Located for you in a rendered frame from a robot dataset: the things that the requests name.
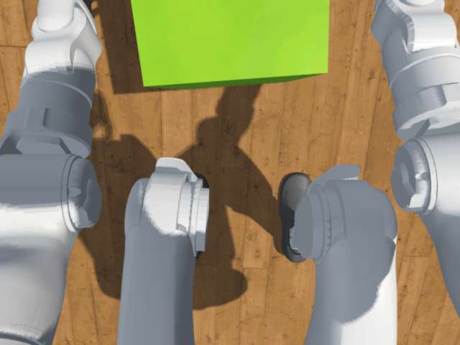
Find robot right thigh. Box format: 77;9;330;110
300;180;397;345

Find robot left upper arm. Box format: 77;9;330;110
0;155;102;345

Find right robot forearm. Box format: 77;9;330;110
371;0;460;141

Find carton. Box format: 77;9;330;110
131;0;329;90

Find robot right upper arm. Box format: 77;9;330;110
390;132;460;319

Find robot right shin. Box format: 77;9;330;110
290;165;397;259

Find left robot forearm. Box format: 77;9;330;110
0;0;102;158

